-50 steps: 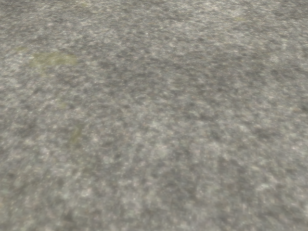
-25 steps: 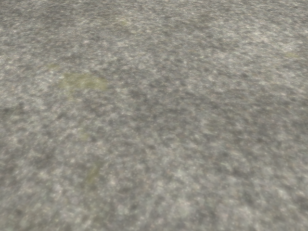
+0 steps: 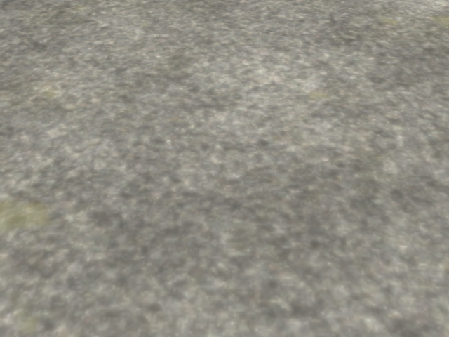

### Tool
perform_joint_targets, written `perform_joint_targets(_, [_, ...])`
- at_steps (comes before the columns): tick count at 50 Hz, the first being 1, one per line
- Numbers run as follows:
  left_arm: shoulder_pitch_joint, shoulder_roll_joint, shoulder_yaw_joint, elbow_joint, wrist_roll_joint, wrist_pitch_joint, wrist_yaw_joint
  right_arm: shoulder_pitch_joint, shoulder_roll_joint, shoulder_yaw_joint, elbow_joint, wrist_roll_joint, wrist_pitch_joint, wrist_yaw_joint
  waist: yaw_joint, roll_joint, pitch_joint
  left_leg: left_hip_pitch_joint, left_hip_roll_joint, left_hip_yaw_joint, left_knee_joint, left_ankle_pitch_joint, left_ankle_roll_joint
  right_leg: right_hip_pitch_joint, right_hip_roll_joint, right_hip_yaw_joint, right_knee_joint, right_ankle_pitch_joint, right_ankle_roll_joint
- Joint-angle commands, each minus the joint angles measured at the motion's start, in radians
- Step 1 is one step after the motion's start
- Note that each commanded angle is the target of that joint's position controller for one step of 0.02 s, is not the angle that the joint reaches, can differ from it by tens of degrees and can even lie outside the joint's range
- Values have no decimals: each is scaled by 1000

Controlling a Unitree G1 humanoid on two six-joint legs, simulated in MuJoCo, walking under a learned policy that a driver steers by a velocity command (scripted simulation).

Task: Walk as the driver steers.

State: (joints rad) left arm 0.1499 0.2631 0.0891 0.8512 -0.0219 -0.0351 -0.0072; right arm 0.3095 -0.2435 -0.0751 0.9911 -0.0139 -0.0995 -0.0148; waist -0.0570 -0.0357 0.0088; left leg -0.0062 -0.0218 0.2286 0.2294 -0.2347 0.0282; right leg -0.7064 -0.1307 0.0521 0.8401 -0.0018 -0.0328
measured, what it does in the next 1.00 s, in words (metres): walks ahead, turning right: right foot, then left foot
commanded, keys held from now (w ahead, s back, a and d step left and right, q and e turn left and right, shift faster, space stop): w+e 0.60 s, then e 0.38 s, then q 0.02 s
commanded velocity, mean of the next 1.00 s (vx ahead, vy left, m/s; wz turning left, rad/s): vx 0.40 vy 0.00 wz -0.58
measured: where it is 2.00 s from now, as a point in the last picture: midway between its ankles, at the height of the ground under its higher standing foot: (281, 323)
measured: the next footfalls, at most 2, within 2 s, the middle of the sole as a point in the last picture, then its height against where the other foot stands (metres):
right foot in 0.18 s outside the picture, level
left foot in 0.68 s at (234, 304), level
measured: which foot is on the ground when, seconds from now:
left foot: down 0.00-0.20, up 0.22-0.66, down 0.68-1.00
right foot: up 0.00-0.16, down 0.18-0.68, up 0.70-1.00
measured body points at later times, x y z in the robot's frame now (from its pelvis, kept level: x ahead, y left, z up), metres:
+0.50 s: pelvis +0.27 -0.08 +0.00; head +0.30 -0.10 +0.45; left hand +0.41 +0.18 -0.11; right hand +0.40 -0.39 -0.09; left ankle +0.49 +0.07 -0.68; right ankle +0.23 -0.14 -0.74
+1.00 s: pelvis +0.48 -0.09 +0.00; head +0.53 -0.12 +0.45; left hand +0.78 +0.05 -0.10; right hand +0.42 -0.39 -0.12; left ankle +0.57 -0.01 -0.74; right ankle +0.46 -0.25 -0.69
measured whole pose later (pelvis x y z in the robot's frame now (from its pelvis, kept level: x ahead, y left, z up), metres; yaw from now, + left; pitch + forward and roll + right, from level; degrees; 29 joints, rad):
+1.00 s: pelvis +0.48 -0.09 +0.00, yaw -36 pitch +2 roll +1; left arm 0.17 0.32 0.09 0.62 -0.02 0.04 0.02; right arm 0.14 -0.28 -0.07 0.81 -0.01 -0.03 -0.01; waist -0.03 -0.02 0.08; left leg -0.25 0.04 0.16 0.37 -0.15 0.02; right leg -0.59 -0.07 0.01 0.89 -0.28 0.04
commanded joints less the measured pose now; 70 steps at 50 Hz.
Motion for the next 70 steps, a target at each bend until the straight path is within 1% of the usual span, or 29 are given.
perform_joint_targets(1, [-108, 11, -11, -91, 3, -10, -22, -24, -165, -32, -60, 10, -3, -12, -6, 60, 88, -30, 296, -65, -108, 285, 128, -9, 0, -51, -108, 50, -7])
perform_joint_targets(6, [-149, 45, -3, -158, -2, -4, -52, -9, -208, -48, -62, 31, 32, -12, 20, 103, 67, 116, 334, -3, 53, 654, 94, 62, 70, -145, -187, -138, -65])
perform_joint_targets(9, [176, 168, 66, -92, -9, 0, -40, -55, -228, -49, -85, 41, 51, -16, 208, 104, -123, -6, 273, 44, 533, 875, 30, 547, 198, -183, -282, -136, -154])
perform_joint_targets(10, [290, 273, 96, -66, -6, 9, -15, -35, -158, -26, -113, 6, 39, -14, 215, -82, -204, -300, 209, 41, 871, 339, -21, 835, 7, 124, -297, -107, -219])
perform_joint_targets(11, [233, 327, 94, -99, -4, -6, -20, 17, -55, 7, -170, 7, 0, 1, 106, -242, -330, -676, -14, -154, 1177, -352, -66, 1091, -200, 726, -487, -311, -419])
perform_joint_targets(12, [260, 233, 64, -105, 6, -18, -29, -111, -144, -9, -189, 49, -41, 16, 178, -87, -327, -787, 29, -316, 1216, -318, -34, 1088, -205, 731, -574, -318, -370])
perform_joint_targets(13, [227, 186, 51, -101, 10, -30, -29, -165, -151, -11, -209, 71, -58, 21, 164, -61, -206, -834, 70, -306, 1169, -234, -4, 990, -175, 578, -563, -246, -328])
perform_joint_targets(14, [152, 153, 40, -114, 6, -38, -29, -160, -142, -11, -193, 53, -61, 13, 112, 32, -124, -778, 118, -309, 1076, -156, 1, 828, -127, 449, -561, -137, -293])
perform_joint_targets(16, [58, 106, 22, -146, 17, -42, -20, -127, -161, -28, -177, 23, -37, 8, 47, 15, -79, -634, 164, -316, 950, -88, -13, 624, -68, 322, -590, -3, -262])
perform_joint_targets(20, [103, 158, 33, -141, 9, -48, 6, -192, -120, -22, -213, 0, -2, 3, 44, 18, -35, -626, 140, -285, 744, 38, -75, 513, -25, 234, -631, 107, -263])
perform_joint_targets(25, [168, 164, 35, -127, 2, -36, 22, -366, -87, -2, -268, 10, -11, 17, 111, -41, 4, -557, 63, -270, 380, 321, -84, 466, 39, 185, -616, -36, -193])
perform_joint_targets(30, [220, 156, 35, -107, -4, -24, 27, -414, -134, -10, -307, 24, -32, 38, 123, -67, 2, -512, 36, -302, 257, 272, -54, 573, -12, 301, -507, -85, -172])
perform_joint_targets(33, [174, 146, 32, -134, 2, -4, 38, -273, -178, -31, -278, 4, -51, 34, 40, -104, -56, -321, 10, -265, 171, 250, -2, 605, 50, 317, -301, 157, -108])
perform_joint_targets(34, [152, 105, 17, -165, 10, -5, 37, -156, -226, -43, -268, -20, -57, 30, -14, -60, -180, -85, 128, -346, 222, 424, 56, 514, 110, 268, -92, 112, -61])
perform_joint_targets(35, [283, 44, 0, -179, 12, -7, 40, -43, -296, -58, -259, -39, -45, 22, 13, 180, -350, 298, 395, -647, 274, 679, 203, 211, 238, 150, 256, -368, 18])
perform_joint_targets(36, [365, 97, -1, -188, 0, -11, 36, -15, -263, -51, -246, -7, -24, 29, 36, 373, -457, 382, 519, -919, 219, 591, 296, 52, 233, 137, 464, -702, 45])
perform_joint_targets(38, [218, 203, 29, -193, -7, 15, 39, -125, -134, -13, -290, 1, 8, 19, 13, 156, -225, 140, 419, -639, 186, 489, 217, -22, 137, 96, 546, -573, 79])
perform_joint_targets(41, [189, 144, 29, -214, -3, 59, 43, -219, -130, -7, -277, -11, 27, 15, 79, 153, -75, -190, 301, -400, 94, 481, 179, 109, 67, 33, 393, -481, 84])
perform_joint_targets(43, [174, 99, 17, -240, -4, 70, 43, -231, -163, -20, -268, -12, 26, 11, 81, 180, -68, -219, 303, -336, 47, 532, 206, 129, 62, 0, 297, -434, 90])
perform_joint_targets(47, [119, 100, 12, -270, 5, 71, 29, -252, -196, -32, -265, 4, 45, -4, 72, 147, -132, -165, 333, -245, 30, 514, 215, 182, 43, -16, 116, -266, 84])
perform_joint_targets(52, [18, 92, 6, -311, 16, 76, 6, -206, -220, -33, -229, 26, 71, 9, 37, 149, -96, -163, 323, -210, 53, 368, 192, 298, 85, -53, -107, -268, 50])
perform_joint_targets(55, [79, 78, 3, -272, 29, 65, 3, -221, -172, -5, -201, 48, 72, 28, 89, 132, -102, -199, 272, -211, 164, 269, 122, 522, 121, -73, -435, -107, 3])
perform_joint_targets(56, [97, 110, 7, -266, 37, 62, 13, -176, -106, 22, -181, 31, 62, 39, 84, 80, -130, -273, 218, -180, 218, 185, 44, 685, 54, 8, -507, 79, -18])
perform_joint_targets(57, [107, 197, 16, -285, 55, 63, 30, -129, -54, 46, -191, -21, 53, 55, 35, -108, -197, -387, 136, -120, 379, -166, -42, 826, -174, 222, -437, 493, -79])
perform_joint_targets(58, [37, 148, -4, -285, 70, 59, 32, -91, -60, 46, -180, -2, 59, 53, 18, -196, -212, -403, 120, -185, 416, -344, -81, 721, -237, 251, -440, 354, -212])
perform_joint_targets(59, [-16, 116, -10, -289, 68, 49, 22, -135, -131, 33, -181, 14, 70, 44, 36, -142, -170, -361, 122, -206, 424, -298, -92, 634, -172, 193, -458, 211, -207])
perform_joint_targets(62, [-77, 166, 7, -272, 51, 39, 29, -149, -186, 10, -175, 13, 100, 19, 31, -160, -102, -356, 91, -189, 456, -149, -97, 557, -126, 103, -467, 143, -149])
perform_joint_targets(66, [-41, 167, 17, -243, 36, 42, 50, -136, -171, -7, -192, 36, 128, 18, 62, -118, -79, -461, 99, -205, 731, -323, -82, 563, -218, 108, -470, 247, -215])
perform_joint_targets(70, [-110, 153, 22, -228, 33, 44, 54, -136, -132, -8, -211, 34, 146, 21, 48, -91, -77, -417, 102, -185, 658, -251, -67, 541, -205, 31, -457, 209, -195])
Keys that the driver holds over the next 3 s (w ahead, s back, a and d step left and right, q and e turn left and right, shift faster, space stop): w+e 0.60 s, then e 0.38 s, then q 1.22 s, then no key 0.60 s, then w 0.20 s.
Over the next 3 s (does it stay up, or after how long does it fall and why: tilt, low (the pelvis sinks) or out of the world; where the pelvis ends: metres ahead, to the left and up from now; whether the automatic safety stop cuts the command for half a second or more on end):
stays up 0.57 -0.12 -0.01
